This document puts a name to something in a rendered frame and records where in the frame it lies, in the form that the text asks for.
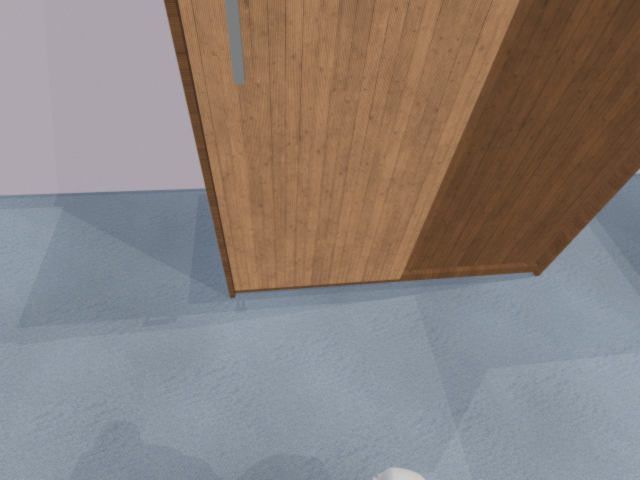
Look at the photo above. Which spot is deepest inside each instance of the wardrobe door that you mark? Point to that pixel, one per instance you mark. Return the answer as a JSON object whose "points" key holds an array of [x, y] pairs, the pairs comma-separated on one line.
{"points": [[326, 162], [558, 113]]}

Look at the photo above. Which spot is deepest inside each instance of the handle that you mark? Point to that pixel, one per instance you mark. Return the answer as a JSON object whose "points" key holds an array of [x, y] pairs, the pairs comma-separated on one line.
{"points": [[235, 40]]}

